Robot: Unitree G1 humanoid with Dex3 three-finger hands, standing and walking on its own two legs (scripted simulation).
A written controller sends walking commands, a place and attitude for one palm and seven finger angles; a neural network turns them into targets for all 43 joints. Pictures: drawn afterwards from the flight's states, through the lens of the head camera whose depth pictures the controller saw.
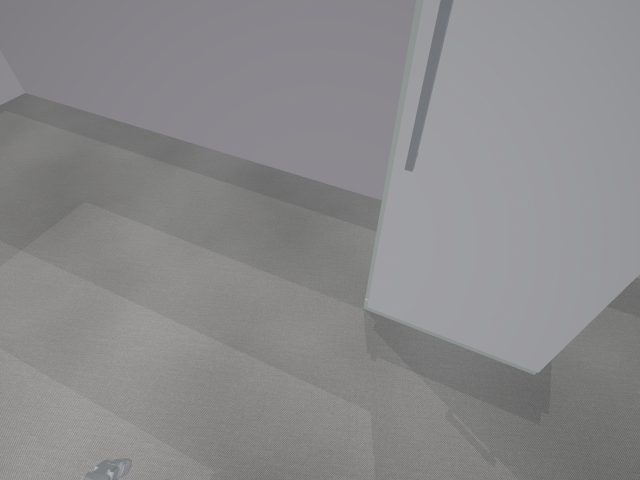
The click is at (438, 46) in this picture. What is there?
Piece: fridge door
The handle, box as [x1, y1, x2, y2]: [405, 0, 453, 171]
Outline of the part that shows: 453,0 440,1 405,165 405,169 412,170 417,156 419,141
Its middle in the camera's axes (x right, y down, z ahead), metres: +0.20 -0.28 +0.71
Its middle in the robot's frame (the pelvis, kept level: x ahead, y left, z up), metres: +0.75 -0.16 +0.14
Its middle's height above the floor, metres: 0.91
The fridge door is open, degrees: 0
